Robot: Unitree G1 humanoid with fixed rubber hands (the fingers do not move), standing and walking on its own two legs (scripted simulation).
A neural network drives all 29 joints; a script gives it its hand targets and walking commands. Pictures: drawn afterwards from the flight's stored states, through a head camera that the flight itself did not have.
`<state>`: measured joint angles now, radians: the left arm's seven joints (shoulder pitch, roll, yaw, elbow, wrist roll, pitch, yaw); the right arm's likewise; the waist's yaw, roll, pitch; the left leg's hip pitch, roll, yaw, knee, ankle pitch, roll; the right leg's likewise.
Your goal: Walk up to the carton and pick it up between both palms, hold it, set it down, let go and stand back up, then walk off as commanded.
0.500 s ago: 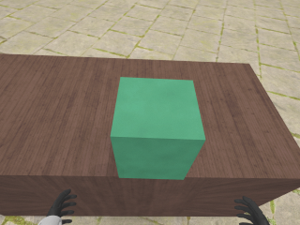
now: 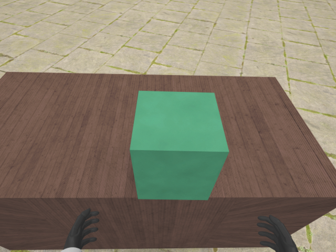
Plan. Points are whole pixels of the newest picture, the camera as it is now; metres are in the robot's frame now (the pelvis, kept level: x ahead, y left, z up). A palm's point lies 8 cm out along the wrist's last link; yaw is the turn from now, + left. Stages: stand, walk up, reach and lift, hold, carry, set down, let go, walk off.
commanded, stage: reach and lift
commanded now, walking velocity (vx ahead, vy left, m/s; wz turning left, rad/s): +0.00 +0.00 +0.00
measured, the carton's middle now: (174, 147) +0.39 +0.00 +0.00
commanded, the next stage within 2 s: none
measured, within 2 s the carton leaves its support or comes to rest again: neither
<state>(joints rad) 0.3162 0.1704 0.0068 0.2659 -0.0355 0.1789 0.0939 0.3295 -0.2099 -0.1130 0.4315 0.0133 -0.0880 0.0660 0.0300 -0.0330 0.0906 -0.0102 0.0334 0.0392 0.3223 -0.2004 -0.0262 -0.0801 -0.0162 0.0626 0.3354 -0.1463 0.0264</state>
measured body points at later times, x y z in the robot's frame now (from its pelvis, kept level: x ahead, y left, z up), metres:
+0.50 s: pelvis +0.02 +0.00 +0.00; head +0.01 +0.00 +0.45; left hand +0.18 +0.20 -0.03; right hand +0.19 -0.22 -0.02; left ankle -0.01 +0.13 -0.75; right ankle +0.03 -0.14 -0.75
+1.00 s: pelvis +0.01 -0.01 +0.00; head +0.01 +0.00 +0.45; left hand +0.23 +0.20 +0.02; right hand +0.24 -0.22 +0.01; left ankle -0.01 +0.13 -0.75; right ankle +0.03 -0.14 -0.75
